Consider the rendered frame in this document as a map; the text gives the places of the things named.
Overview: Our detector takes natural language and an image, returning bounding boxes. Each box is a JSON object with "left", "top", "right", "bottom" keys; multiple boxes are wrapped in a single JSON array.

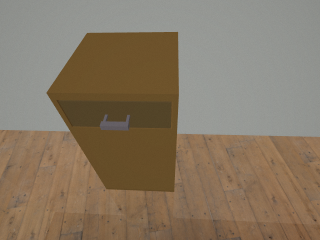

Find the cabinet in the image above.
[{"left": 46, "top": 32, "right": 179, "bottom": 192}]

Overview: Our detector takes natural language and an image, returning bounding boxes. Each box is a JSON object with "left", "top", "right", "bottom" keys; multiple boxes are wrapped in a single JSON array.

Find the handle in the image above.
[{"left": 100, "top": 114, "right": 131, "bottom": 131}]

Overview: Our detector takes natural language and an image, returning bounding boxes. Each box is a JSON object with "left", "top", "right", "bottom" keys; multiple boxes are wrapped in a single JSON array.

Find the drawer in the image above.
[{"left": 58, "top": 100, "right": 172, "bottom": 129}]

